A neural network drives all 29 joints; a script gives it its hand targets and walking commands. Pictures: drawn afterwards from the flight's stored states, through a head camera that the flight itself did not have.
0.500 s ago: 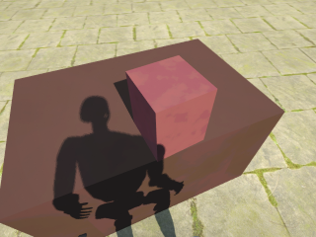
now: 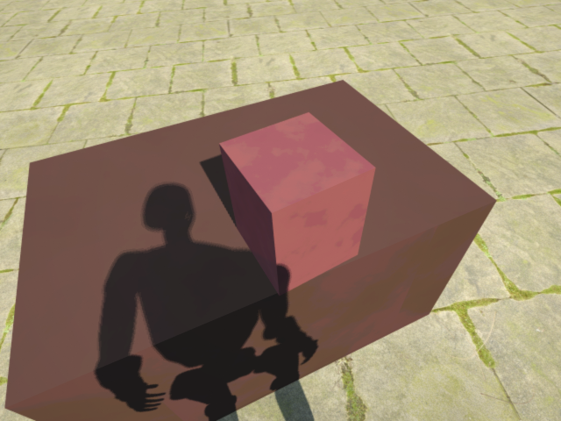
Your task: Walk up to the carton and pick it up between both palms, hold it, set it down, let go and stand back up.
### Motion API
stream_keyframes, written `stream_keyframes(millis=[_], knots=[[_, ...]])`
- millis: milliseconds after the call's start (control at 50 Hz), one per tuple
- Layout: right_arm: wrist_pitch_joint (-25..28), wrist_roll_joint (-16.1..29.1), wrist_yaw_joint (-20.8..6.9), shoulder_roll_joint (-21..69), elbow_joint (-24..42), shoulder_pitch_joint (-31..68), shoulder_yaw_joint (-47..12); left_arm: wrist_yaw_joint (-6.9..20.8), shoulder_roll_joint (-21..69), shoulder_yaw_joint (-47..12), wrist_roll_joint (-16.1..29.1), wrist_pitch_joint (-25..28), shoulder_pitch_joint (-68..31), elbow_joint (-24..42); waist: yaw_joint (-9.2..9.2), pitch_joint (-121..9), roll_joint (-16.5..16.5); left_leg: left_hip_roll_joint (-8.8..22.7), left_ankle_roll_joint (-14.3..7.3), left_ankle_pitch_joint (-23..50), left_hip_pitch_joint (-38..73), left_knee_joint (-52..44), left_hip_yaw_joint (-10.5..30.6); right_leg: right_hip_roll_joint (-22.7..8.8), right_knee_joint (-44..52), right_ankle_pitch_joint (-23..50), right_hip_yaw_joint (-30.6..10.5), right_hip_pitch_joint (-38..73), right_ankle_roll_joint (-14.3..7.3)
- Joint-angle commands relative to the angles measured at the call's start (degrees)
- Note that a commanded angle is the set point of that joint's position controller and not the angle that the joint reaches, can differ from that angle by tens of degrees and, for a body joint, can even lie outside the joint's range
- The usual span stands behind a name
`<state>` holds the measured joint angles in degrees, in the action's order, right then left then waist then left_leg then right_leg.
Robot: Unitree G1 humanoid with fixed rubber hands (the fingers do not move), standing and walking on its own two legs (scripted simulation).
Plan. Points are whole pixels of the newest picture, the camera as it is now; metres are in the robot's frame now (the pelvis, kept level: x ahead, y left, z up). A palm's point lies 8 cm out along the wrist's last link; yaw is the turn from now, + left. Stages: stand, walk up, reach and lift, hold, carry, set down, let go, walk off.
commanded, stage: walk up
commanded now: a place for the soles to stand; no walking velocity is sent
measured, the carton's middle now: (294, 203) +0.55 +0.00 -0.03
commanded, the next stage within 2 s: stand in 1.94 s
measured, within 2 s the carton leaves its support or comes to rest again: neither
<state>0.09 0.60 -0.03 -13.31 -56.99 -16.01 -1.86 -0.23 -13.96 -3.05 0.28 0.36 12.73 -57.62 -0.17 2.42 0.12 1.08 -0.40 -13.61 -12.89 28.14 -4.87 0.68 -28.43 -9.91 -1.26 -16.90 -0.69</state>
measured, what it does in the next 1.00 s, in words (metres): steps to the right, turning left: right foot, then left foot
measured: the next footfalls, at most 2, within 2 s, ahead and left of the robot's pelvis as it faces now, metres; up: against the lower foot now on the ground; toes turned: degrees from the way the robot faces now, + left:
right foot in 0.42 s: +0.23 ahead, -0.29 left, +0.00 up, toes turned +30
left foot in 0.80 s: +0.11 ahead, -0.08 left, +0.00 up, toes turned +32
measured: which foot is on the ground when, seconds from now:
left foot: down 0.00-0.42, up 0.44-0.78, down 0.80-1.00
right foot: down 0.00-0.04, up 0.06-0.40, down 0.42-1.00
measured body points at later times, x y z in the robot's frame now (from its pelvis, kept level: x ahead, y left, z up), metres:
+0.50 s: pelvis +0.07 -0.15 -0.03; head +0.09 -0.15 +0.42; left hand +0.16 +0.11 -0.15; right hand +0.12 -0.43 -0.16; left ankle +0.02 +0.05 -0.70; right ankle +0.15 -0.28 -0.74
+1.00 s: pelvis +0.13 -0.20 -0.01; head +0.15 -0.18 +0.43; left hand +0.11 +0.06 -0.15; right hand +0.33 -0.37 -0.14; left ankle +0.12 -0.08 -0.74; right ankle +0.19 -0.31 -0.73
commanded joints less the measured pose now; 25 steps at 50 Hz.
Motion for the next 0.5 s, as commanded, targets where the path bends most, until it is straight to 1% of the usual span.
stream_keyframes(millis=[0,20,40,60,80,100,120,160,200,220,260,300,320,340,360,380,400,420,440,460,480], knots=[[0.84,-0.05,0.5,-7.75,1.92,-0.66,1.51,-0.6,-7.37,1.51,-0.04,0.88,0.32,1.95,-0.39,-0.18,-0.07,6.25,-2.75,-7.93,-1.54,-8.85,8.54,-5.26,5.76,-5.62,-7.1,-0.97,-1.73],[1.61,-2.77,1.9,-9.53,2.16,-16.46,4.02,1.16,-13.1,4.04,-6.14,-0.63,-6.44,8.4,5.43,-2.13,-5.12,13.66,-8.68,-28.35,4.3,-14.01,24.97,0.18,-9.85,-24.15,2.52,-9.09,1.06],[1.54,-3.21,3.47,-13.92,0.48,-16.79,5.47,1.8,-10.04,3.51,-7.05,-1.66,-7.68,9.97,5.05,4.09,1.09,22.69,-12.85,-35.75,9.0,-18.98,37.03,-0.68,-20.4,-24.34,3.05,-25.02,3.25],[1.64,-3.47,4.99,-12.85,0.51,-15.84,5.91,2.12,-8.84,3.2,-6.94,-2.3,-5.64,10.11,3.42,6.05,0.59,24.29,-12.86,-34.09,10.44,-17.92,38.87,-5.32,-24.77,-17.52,-1.42,-30.85,3.77],[1.98,-3.56,5.59,-10.94,1.46,-13.8,5.84,2.41,-7.86,3.09,-5.73,-2.53,-5.37,10.54,2.01,5.71,1.38,21.79,-11.05,-30.1,8.95,-16.47,36.3,-6.27,-26.39,-13.63,-2.78,-30.67,3.97],[2.5,-3.5,5.59,-10.48,2.84,-12.17,6.03,2.52,-7.75,3.24,-5.7,-2.63,-5.24,11.2,1.07,4.77,2.42,19.71,-9.73,-27.37,7.71,-15.93,33.86,-7.18,-27.86,-11.08,-3.78,-29.68,4.42],[3.06,-3.19,5.33,-10.21,4.17,-10.89,6.26,2.64,-8.13,3.4,-5.99,-2.62,-4.81,11.77,0.9,3.46,4.0,17.81,-9.2,-25.48,5.94,-15.97,31.2,-7.27,-29.84,-9.7,-3.61,-27.79,5.09],[4.0,-2.71,4.82,-9.48,5.82,-9.49,6.81,3.2,-8.06,3.45,-5.7,-2.86,-4.58,12.33,0.6,2.64,6.87,15.02,-9.07,-20.7,2.12,-15.86,26.76,-7.29,-32.36,-7.47,-2.65,-24.25,6.15],[4.43,-2.94,4.54,-9.54,6.84,-9.75,7.5,3.59,-7.63,3.36,-4.67,-3.34,-5.65,13.19,0.61,2.9,8.77,13.68,-9.09,-18.41,-0.39,-15.08,24.48,-7.87,-30.97,-7.6,-2.83,-22.12,6.46],[4.45,-3.24,4.47,-9.95,7.46,-10.04,7.95,3.71,-7.58,3.36,-4.39,-3.58,-6.77,13.7,0.96,3.46,9.51,13.52,-9.15,-17.51,-1.2,-14.44,23.98,-8.14,-29.69,-8.14,-2.82,-21.44,6.39],[4.3,-3.72,4.3,-11.15,8.43,-11.04,8.79,3.91,-7.56,3.44,-4.09,-3.74,-8.88,14.79,2.04,3.66,10.8,13.46,-9.23,-16.45,-1.91,-12.36,23.25,-8.4,-26.22,-9.8,-2.64,-19.88,5.86],[3.87,-4.14,4.03,-12.21,9.56,-11.37,9.4,4.03,-7.38,3.67,-3.91,-3.55,-9.74,15.68,2.77,3.02,12.19,13.04,-8.75,-15.52,-3.49,-9.62,22.25,-7.9,-21.99,-11.31,-1.82,-15.95,4.95],[3.52,-4.41,3.92,-12.57,10.44,-10.81,9.55,4.01,-7.33,3.92,-3.8,-3.47,-9.28,15.84,2.69,2.61,12.82,12.8,-8.32,-13.84,-5.06,-8.07,21.76,-7.35,-19.95,-11.3,-1.03,-12.83,4.38],[3.03,-4.6,3.75,-12.91,11.36,-9.78,9.56,3.97,-7.25,4.27,-3.57,-3.32,-7.31,15.67,1.83,1.78,13.2,12.47,-7.89,-13.06,-7.74,-6.31,21.14,-6.46,-17.44,-11.49,0.33,-7.88,3.64],[2.36,-4.81,3.55,-13.03,12.4,-7.16,9.24,3.86,-7.23,4.84,-3.23,-3.14,-3.02,14.93,-0.94,0.98,12.17,11.19,-6.68,-12.37,-13.08,-3.25,19.47,-5.22,-12.38,-9.46,2.64,0.85,2.59],[1.53,-5.11,3.27,-11.51,13.11,-5.03,8.29,3.6,-8.07,5.8,-3.0,-2.87,4.06,12.96,-4.66,-0.56,8.03,7.89,-5.13,-12.49,-19.48,4.02,16.91,-2.83,-6.79,-6.72,5.59,11.73,1.92],[0.73,-5.38,3.16,-5.79,13.09,-7.77,6.37,3.34,-11.23,7.33,-3.06,-2.53,11.07,10.8,-7.2,-3.12,-5.19,0.57,-3.34,-17.15,-23.87,19.27,11.99,-3.73,-1.58,-9.58,2.71,18.13,1.56],[0.92,-4.14,3.1,0.53,15.79,-9.58,4.53,2.76,-16.27,7.69,-3.26,-1.75,12.14,12.76,-7.34,-2.72,-20.15,-8.03,-0.5,-29.81,-32.01,33.81,7.43,-20.99,9.83,-18.01,-23.52,15.76,-1.59],[0.98,-2.6,4.16,-1.5,17.76,-10.97,5.16,1.55,-19.39,8.46,-1.71,-2.08,5.91,14.59,-5.2,-3.04,-20.78,-3.18,-1.41,-29.84,-30.59,40.26,11.06,-25.1,17.66,-24.84,-33.01,9.3,-6.55],[1.19,-2.16,4.42,-3.44,17.06,-9.89,5.55,0.88,-17.16,7.72,-1.36,-2.06,1.32,15.12,-3.18,1.27,-16.43,-1.07,-1.53,-25.14,-29.54,43.28,11.01,-23.82,17.38,-27.23,-30.05,4.62,-7.94],[1.43,-1.74,4.19,-4.52,16.26,-9.92,5.76,0.56,-14.61,6.98,-1.65,-1.95,-0.17,14.72,-1.6,3.67,-13.02,0.39,-1.21,-20.88,-28.86,42.17,10.48,-21.58,14.31,-26.77,-24.06,3.12,-8.73]])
